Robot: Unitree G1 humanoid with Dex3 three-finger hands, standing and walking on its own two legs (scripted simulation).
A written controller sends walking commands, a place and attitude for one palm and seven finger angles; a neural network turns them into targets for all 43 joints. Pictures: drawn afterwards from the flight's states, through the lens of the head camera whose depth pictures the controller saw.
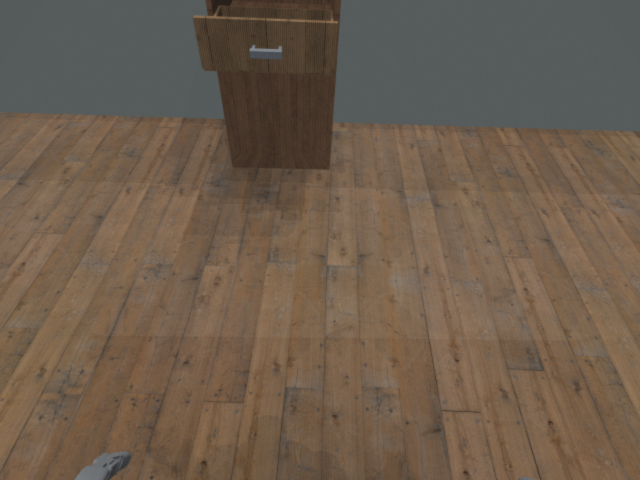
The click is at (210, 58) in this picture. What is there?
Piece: drawer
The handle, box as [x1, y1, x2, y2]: [249, 45, 281, 58]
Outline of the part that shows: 249,50 250,57 281,58 281,46 279,46 278,49 259,49 256,48 255,45 252,45 252,47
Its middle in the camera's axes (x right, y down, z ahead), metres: -0.18 -0.60 +1.24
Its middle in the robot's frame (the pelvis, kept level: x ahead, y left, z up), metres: +1.33 +0.23 -0.04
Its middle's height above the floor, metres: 0.72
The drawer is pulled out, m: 0.30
